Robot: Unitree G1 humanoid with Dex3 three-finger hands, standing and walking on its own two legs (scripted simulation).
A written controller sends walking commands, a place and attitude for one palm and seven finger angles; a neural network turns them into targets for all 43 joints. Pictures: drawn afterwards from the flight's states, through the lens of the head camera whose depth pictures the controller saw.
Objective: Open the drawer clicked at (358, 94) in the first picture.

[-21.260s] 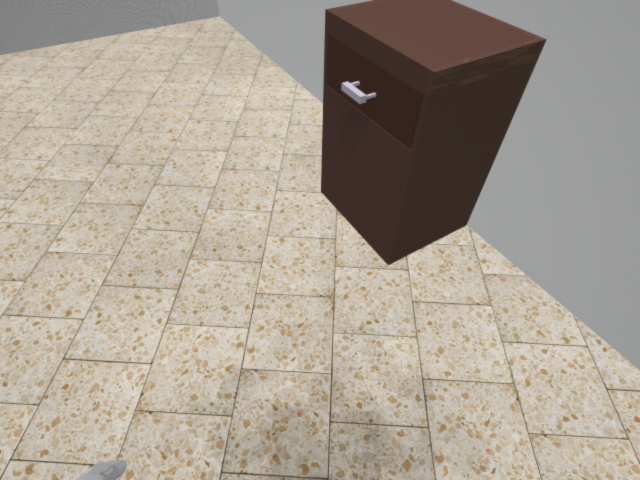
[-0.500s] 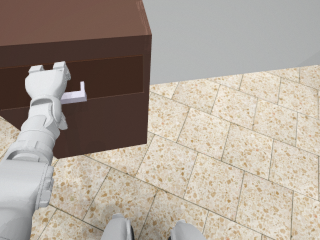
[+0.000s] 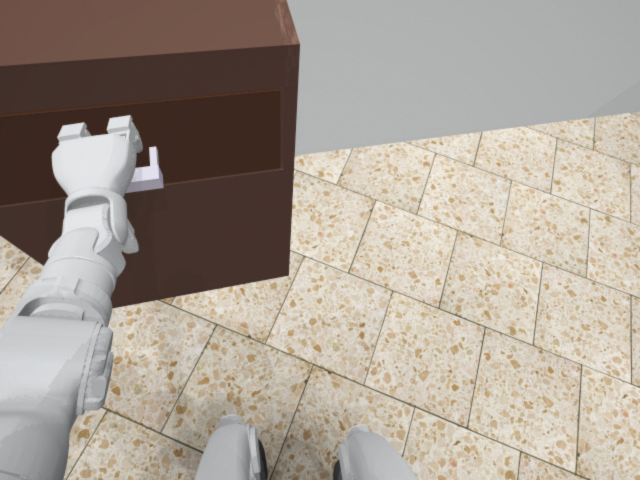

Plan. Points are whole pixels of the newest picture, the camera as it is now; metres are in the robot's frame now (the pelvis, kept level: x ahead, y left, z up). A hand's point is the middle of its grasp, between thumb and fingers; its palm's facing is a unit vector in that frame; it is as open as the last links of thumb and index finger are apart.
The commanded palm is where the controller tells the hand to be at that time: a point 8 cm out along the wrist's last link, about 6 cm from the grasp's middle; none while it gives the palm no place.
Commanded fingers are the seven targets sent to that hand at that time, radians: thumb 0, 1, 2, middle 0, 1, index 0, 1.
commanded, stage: lower the fingers behind the handle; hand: left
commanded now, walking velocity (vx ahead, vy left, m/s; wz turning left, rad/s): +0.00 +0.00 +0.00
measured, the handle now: (122, 169) +0.56 +0.24 -0.04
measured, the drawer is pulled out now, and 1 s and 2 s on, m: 0.00 0.00 0.00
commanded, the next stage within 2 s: close the thumb around the handle in 1.18 s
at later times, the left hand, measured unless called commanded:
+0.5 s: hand (125, 200) +0.50 +0.23 -0.05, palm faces -0.04 -0.04 -1.00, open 13.8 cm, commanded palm +0.49 +0.21 +0.00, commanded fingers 0.00 -0.50 0.30 -0.30 -1.20 -0.30 -1.20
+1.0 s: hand (130, 206) +0.51 +0.23 -0.07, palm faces -0.02 -0.03 -1.00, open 13.8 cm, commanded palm +0.50 +0.21 -0.02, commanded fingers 0.00 -0.50 0.30 -0.30 -1.20 -0.30 -1.20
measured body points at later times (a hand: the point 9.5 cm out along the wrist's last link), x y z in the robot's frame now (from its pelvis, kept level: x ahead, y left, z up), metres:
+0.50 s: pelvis -0.01 +0.00 -0.02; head +0.14 +0.02 +0.40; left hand +0.50 +0.23 +0.01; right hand -0.02 -0.27 -0.14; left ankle +0.05 +0.10 -0.65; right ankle -0.02 -0.13 -0.65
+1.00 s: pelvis -0.02 +0.00 -0.05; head +0.15 +0.02 +0.37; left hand +0.50 +0.23 -0.01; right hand -0.02 -0.27 -0.16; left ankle +0.05 +0.10 -0.65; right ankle -0.02 -0.13 -0.65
